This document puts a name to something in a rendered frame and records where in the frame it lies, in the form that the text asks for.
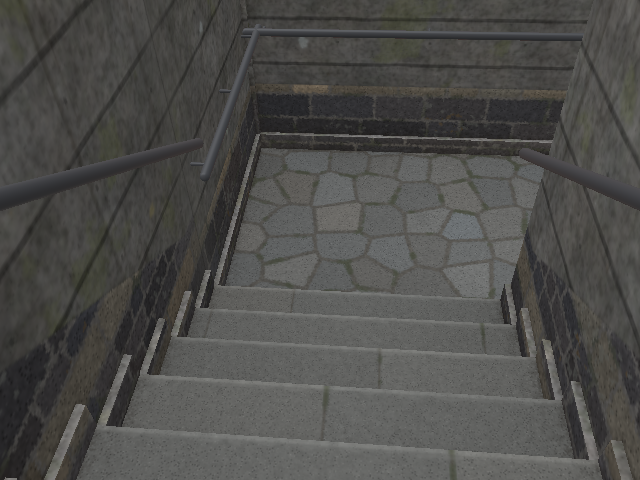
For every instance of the stairs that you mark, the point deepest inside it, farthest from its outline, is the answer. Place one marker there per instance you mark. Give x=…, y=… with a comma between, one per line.
x=291, y=384

